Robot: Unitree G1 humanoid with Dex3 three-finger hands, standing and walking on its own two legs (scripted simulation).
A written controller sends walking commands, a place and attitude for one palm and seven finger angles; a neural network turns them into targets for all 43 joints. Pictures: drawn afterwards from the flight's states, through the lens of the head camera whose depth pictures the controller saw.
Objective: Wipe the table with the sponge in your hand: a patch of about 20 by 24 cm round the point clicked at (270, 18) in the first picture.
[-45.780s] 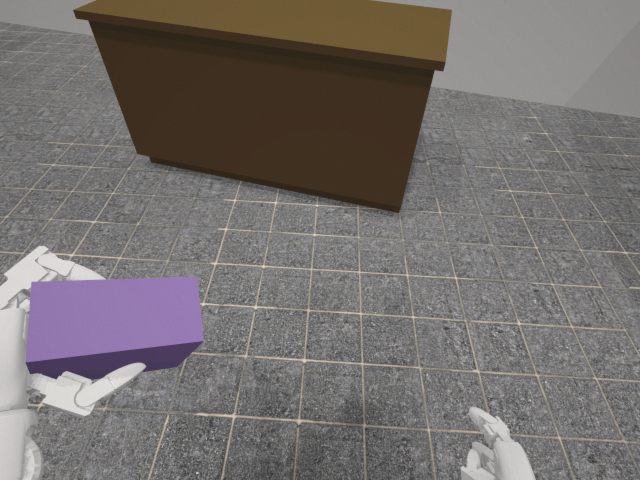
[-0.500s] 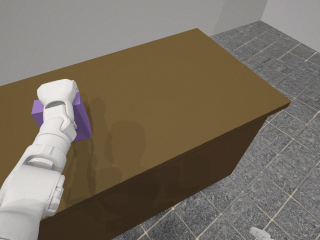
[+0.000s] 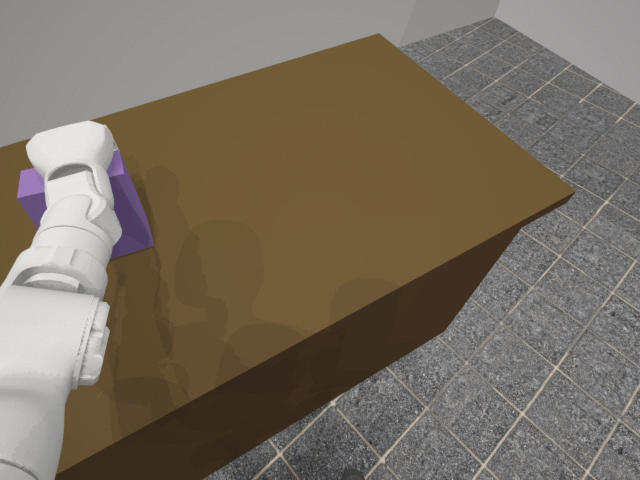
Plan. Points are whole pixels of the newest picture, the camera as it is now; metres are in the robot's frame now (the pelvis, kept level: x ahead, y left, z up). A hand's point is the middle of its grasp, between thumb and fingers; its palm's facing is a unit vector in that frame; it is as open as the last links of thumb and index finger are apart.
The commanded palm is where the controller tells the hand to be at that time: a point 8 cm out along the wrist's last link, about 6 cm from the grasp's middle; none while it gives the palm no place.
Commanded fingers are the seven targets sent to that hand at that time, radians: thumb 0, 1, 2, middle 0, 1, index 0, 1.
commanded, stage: slide back across to the first lane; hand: left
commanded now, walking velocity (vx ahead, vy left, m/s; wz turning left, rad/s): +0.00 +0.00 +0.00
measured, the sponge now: (99, 223) +0.46 +0.29 +0.03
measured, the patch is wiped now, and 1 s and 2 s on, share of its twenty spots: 1.00 1.00 1.00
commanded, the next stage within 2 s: wipe back along the first lane in 0.62 s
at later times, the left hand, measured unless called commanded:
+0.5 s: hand (38, 198) +0.45 +0.34 +0.09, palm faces -0.09 -0.04 -0.99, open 10.3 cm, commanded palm +0.43 +0.33 +0.15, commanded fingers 0.00 0.10 1.30 -1.20 -1.60 -1.20 -1.60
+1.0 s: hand (26, 220) +0.42 +0.34 +0.09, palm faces -0.03 -0.04 -1.00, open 10.3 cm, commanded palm +0.39 +0.33 +0.13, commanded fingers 0.00 0.10 1.30 -1.20 -1.60 -1.20 -1.60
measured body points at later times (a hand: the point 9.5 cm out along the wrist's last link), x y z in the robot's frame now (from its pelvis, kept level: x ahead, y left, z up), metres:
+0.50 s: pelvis +0.02 +0.02 +0.01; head +0.07 +0.02 +0.45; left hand +0.46 +0.33 +0.15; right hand +0.13 -0.25 -0.12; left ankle -0.04 +0.10 -0.73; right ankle +0.05 -0.10 -0.73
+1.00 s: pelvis +0.04 +0.03 +0.01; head +0.07 +0.02 +0.46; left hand +0.42 +0.34 +0.14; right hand +0.17 -0.22 -0.13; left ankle -0.04 +0.10 -0.73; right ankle +0.05 -0.10 -0.73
